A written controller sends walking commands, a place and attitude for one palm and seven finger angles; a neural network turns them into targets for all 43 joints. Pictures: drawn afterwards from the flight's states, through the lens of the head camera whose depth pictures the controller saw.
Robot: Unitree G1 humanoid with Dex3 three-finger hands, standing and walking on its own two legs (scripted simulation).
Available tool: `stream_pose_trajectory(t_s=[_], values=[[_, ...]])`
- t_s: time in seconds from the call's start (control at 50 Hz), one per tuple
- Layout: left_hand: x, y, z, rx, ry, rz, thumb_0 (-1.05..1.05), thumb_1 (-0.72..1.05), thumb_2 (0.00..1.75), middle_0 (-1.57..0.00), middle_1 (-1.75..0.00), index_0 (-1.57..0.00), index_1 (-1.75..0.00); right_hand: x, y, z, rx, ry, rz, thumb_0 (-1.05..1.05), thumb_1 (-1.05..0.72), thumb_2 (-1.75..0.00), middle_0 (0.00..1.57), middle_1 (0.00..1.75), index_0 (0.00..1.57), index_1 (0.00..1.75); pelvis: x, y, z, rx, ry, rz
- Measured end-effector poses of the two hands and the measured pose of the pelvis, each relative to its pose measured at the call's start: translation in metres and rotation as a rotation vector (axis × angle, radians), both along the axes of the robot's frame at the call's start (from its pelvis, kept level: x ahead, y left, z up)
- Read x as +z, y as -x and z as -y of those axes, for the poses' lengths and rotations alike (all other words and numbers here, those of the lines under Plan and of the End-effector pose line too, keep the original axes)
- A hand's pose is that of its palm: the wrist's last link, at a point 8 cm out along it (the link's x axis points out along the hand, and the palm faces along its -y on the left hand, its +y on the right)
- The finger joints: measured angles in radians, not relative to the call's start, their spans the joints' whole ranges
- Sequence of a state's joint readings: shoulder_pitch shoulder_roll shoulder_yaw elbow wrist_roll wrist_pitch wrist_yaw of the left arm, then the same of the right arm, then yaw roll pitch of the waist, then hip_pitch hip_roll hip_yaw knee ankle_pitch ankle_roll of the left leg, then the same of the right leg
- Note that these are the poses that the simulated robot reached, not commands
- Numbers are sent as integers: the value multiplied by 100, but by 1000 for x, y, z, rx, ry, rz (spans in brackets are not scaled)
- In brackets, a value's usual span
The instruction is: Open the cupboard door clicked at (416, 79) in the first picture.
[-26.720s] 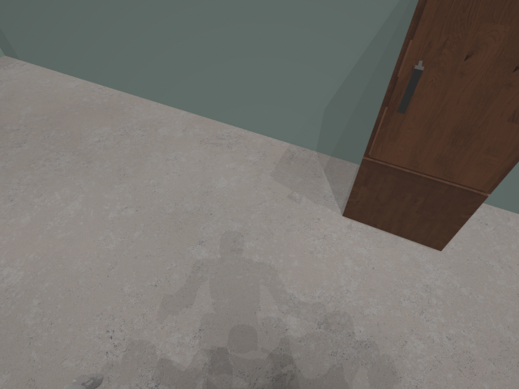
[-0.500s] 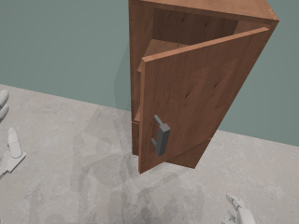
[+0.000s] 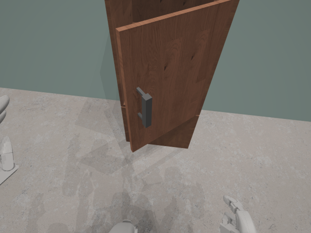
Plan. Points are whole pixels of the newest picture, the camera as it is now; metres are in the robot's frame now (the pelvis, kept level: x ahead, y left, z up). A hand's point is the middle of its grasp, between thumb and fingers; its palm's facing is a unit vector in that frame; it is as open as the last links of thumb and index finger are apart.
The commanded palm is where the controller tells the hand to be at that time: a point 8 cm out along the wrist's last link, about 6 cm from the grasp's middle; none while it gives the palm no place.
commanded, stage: stop stepping back and stand still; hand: left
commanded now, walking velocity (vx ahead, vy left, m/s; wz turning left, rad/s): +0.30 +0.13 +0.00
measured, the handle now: (143, 107) +0.51 +0.08 -0.01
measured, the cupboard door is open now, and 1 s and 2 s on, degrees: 42 42 42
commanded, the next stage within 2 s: let the arm hang, fingers relaxed in 0.74 s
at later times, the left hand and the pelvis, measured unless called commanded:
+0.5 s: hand out of the picture +0.15 +0.28 +0.17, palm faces +0.46 -0.78 -0.42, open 7.4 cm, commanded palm +0.09 +0.31 +0.18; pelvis -0.05 +0.01 +0.00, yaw +0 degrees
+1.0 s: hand out of the picture +0.11 +0.27 -0.06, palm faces +0.12 -0.91 -0.40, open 7.4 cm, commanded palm none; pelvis -0.06 +0.01 +0.00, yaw +2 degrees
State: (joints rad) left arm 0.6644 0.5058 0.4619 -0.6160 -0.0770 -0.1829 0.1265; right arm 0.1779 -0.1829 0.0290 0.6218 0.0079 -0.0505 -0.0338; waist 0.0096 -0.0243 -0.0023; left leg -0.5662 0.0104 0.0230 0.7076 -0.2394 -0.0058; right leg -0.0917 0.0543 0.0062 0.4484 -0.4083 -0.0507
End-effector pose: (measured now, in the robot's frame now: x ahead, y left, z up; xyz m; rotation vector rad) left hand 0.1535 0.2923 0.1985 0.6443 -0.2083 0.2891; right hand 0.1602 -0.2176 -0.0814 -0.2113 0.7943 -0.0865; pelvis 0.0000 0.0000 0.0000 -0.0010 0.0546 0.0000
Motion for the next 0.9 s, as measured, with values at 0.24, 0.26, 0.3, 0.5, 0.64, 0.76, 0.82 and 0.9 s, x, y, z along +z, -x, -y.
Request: stream_pose_trajectory(t_s=[0.24, 0.26, 0.3, 0.5, 0.64, 0.76, 0.82, 0.9], values=[[-20, 20, -4, 79, 160, 101, 2, 89, 89, -21, -30, -21, -30, 7, 64, 44, -128, 85, 66, 1, -91, -90, 20, 30, 20, 30, -3, 29, 1, 16, -6, 78], [-19, 24, 0, 60, 153, 97, 2, 89, 89, -21, -30, -21, -30, 10, 67, 42, -128, 81, 79, 1, -91, -90, 20, 30, 20, 30, -2, 32, 1, 20, 2, 78], [-14, 35, 5, 26, 130, 94, 2, 89, 89, -21, -30, -21, -30, 13, 72, 39, -122, 74, 91, 1, -91, -90, 20, 30, 20, 30, 0, 37, 2, 17, 15, 75], [-16, 50, -28, 105, 126, 101, 1, 88, 89, -22, -30, -22, -30, 6, 81, 6, -61, 58, 49, 1, -91, -90, 20, 30, 20, 30, 2, 53, -12, 0, 12, 88], [-15, 61, -14, 68, 108, 22, 2, 89, 89, -21, -30, -21, -30, 13, 76, -18, -13, -2, 96, 1, -90, -90, 20, 30, 20, 30, 8, 65, -11, 15, 13, 60], [-17, 74, -18, 97, 103, -5, 2, 88, 89, -22, -30, -22, -30, 10, 69, -15, 6, 9, 76, 1, -90, -89, 20, 30, 20, 30, 8, 62, -10, 16, 33, 63], [-22, 71, -24, 138, 132, 2, 1, 88, 89, -22, -30, -22, -30, 10, 65, -9, 7, 30, 68, 1, -90, -89, 20, 30, 20, 30, 9, 60, -10, 18, 31, 71], [-74, 51, -33, 152, 182, -174, 1, 89, 90, -21, -30, -21, -30, -4, 60, 3, 52, 34, 29, 1, -90, -90, 20, 30, 20, 30, 4, 62, -13, 32, 31, 55]])
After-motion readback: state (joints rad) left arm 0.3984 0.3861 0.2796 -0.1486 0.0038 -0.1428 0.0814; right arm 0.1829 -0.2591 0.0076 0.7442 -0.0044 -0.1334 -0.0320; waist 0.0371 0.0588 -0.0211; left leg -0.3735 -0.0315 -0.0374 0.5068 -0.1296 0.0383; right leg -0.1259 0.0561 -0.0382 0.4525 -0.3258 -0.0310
